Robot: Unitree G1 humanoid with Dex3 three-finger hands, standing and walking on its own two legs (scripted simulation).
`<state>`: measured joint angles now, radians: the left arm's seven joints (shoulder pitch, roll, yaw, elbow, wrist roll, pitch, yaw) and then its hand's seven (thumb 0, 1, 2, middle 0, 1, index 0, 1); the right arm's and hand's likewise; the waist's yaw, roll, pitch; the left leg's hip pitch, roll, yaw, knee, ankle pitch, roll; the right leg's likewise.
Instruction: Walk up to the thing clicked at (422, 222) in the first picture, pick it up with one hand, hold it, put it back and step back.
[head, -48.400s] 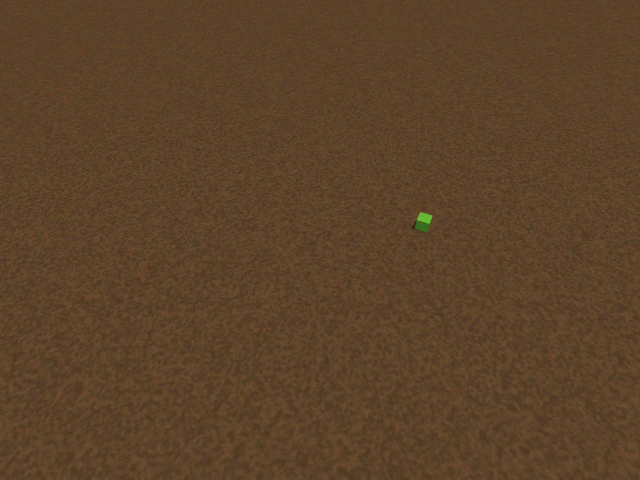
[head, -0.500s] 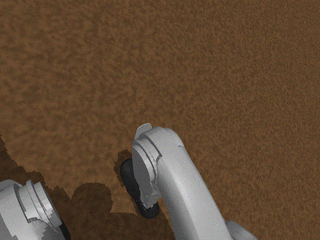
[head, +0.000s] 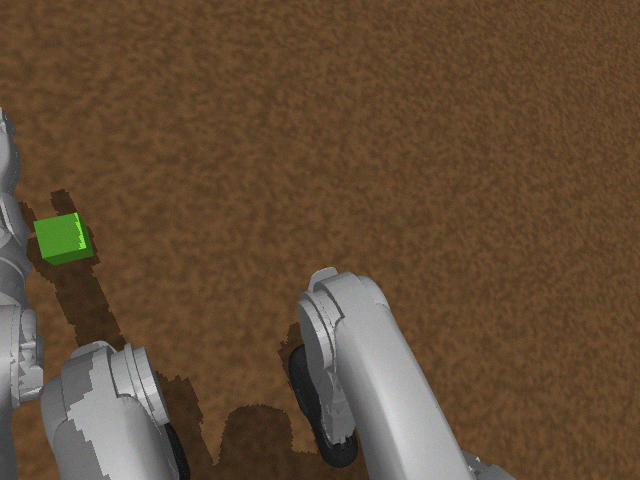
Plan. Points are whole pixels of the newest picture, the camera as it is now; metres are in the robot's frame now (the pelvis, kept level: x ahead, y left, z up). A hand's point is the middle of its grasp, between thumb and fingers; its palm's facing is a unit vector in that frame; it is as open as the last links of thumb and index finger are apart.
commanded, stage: withdraw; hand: left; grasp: from above
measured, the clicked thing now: (65, 239) +0.48 +0.23 -0.30
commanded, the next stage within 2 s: home in 0.38 s
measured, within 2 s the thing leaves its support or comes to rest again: neither
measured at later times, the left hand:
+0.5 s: hand (28, 218) +0.45 +0.22 -0.10, palm faces -0.48 -0.05 -0.87, open 11.9 cm
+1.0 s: hand out of the picture +0.42 +0.25 -0.06, palm faces -0.26 -0.53 -0.81, open 7.9 cm
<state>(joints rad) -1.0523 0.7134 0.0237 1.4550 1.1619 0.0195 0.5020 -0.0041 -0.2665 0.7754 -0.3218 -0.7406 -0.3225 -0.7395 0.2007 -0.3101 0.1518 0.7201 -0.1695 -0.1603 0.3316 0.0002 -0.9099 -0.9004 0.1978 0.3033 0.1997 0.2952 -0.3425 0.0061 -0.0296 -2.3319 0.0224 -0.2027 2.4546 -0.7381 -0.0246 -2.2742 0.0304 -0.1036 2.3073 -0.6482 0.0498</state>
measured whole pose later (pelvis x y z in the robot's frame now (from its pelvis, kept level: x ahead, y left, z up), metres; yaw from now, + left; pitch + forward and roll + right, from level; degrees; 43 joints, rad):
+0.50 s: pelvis -0.02 -0.01 +0.04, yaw +7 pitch +34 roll -4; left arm -1.11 0.52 -0.11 1.53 1.19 -0.06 0.31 0.00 -0.15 0.75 -0.39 -0.67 -0.39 -0.68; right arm 0.18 -0.31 0.08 0.69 -0.12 -0.01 0.08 0.00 -0.89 -0.89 0.20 0.30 0.20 0.29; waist -0.30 0.01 -0.11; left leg -2.23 0.01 -0.10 2.27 -0.64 -0.02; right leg -2.20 0.00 -0.03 2.21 -0.60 0.03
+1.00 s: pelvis +0.00 +0.00 +0.07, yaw +7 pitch +37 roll -6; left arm -0.72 0.43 0.02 0.99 0.69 0.07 0.23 0.00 0.57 1.13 -0.29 -0.61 -0.28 -0.61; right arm 0.21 -0.24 0.00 0.70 -0.05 -0.01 0.13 0.00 -0.90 -0.89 0.20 0.30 0.20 0.29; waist -0.17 0.07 -0.18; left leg -2.12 0.01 -0.10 2.20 -0.72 -0.01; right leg -2.09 -0.01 -0.03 2.13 -0.68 0.04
